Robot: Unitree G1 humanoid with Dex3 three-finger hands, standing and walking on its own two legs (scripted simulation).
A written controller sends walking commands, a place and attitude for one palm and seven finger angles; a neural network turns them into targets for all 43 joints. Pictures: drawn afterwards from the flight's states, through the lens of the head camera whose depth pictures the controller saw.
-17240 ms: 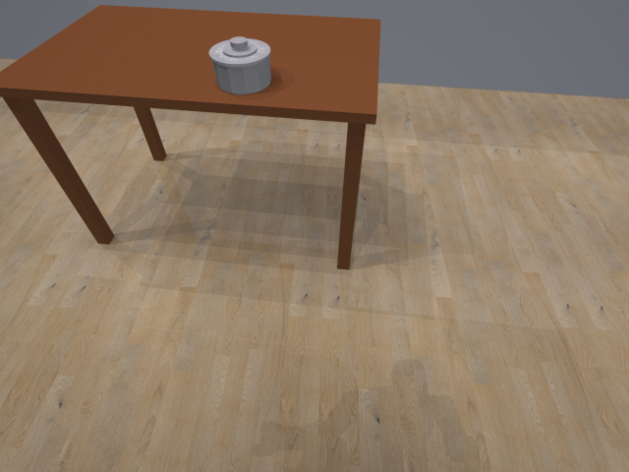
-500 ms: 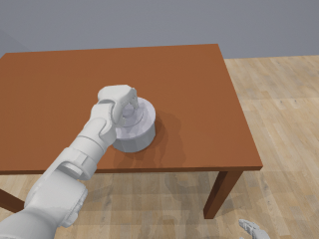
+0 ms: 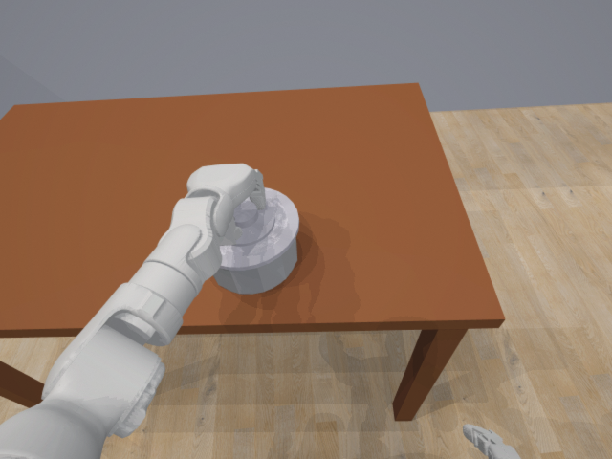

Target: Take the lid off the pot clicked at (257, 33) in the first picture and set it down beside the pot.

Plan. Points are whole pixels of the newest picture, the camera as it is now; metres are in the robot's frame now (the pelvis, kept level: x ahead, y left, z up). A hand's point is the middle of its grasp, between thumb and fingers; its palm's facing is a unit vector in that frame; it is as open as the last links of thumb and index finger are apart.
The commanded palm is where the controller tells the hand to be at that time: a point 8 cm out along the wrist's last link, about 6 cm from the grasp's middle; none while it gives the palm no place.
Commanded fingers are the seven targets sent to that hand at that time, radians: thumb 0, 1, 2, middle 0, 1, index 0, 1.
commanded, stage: lift the lid straight up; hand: left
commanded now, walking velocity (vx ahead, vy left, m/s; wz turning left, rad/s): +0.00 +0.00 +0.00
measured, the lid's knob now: (242, 214) +0.45 +0.11 +0.06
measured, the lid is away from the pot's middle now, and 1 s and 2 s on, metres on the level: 0.00 0.02 0.01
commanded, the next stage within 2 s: move the lid sideways beside the pot in 1.76 s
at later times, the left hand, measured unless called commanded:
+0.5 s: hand (226, 207) +0.41 +0.11 +0.12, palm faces -0.26 -0.06 -0.96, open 8.0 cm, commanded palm +0.40 +0.11 +0.20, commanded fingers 0.00 0.44 1.25 -0.76 -0.91 -0.85 -0.92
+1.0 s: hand (228, 176) +0.43 +0.10 +0.16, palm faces -0.24 -0.05 -0.97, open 8.0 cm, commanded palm +0.41 +0.11 +0.24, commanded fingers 0.00 0.44 1.25 -0.76 -0.91 -0.85 -0.92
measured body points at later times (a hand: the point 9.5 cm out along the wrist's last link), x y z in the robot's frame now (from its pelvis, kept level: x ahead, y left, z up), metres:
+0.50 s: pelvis -0.01 +0.00 +0.00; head +0.01 -0.04 +0.45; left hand +0.42 +0.11 +0.17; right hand +0.17 -0.24 -0.12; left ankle +0.03 +0.10 -0.74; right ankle -0.05 -0.11 -0.74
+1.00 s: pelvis -0.01 +0.00 +0.00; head +0.00 -0.04 +0.45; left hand +0.44 +0.10 +0.21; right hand +0.14 -0.24 -0.13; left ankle +0.03 +0.10 -0.74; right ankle -0.05 -0.11 -0.74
